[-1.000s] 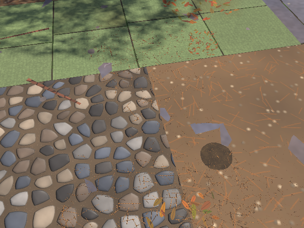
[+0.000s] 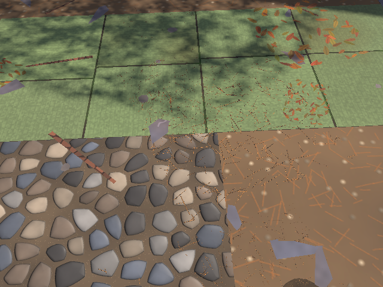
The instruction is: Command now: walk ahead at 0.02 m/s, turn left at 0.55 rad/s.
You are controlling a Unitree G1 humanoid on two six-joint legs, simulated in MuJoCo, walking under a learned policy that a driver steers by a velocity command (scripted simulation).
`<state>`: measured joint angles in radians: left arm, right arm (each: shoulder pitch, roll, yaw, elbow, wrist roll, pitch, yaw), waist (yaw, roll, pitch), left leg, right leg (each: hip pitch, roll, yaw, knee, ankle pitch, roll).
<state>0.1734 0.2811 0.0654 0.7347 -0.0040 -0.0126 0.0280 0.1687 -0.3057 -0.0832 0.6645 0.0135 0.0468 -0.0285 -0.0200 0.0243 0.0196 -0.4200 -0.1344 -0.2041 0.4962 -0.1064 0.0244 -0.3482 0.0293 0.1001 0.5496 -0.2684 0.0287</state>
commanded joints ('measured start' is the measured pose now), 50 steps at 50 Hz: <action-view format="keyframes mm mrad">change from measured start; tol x32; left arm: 1 96 202 59 -51 27 -18 2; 50 221 155 28 -44 -6 -49 7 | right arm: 1 -1 -85 -22 -89 6 -2 -4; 50 -197 -61 -28 -1 -12 -131 37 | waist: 1 23 -73 -125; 18 33 -221 -96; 22 31 238 -163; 50 65 -119 23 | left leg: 1 -89 92 -124 85 -368 41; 7 -244 70 97 744 -302 -106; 17 43 114 234 162 -274 -84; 21 519 376 -79 -114 464 66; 37 287 433 48 -87 292 206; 42 -375 74 199 528 -575 -26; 50 -299 158 151 340 -7 -59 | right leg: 1 239 -257 202 -231 52 -126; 18 227 -296 11 -128 474 -230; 22 -125 -98 -115 188 -332 24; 25 -118 -119 -54 333 -288 56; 39 111 -38 -180 7 -35 -52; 42 313 -409 644 -394 -378 -383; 50 320 -218 246 -401 -59 -233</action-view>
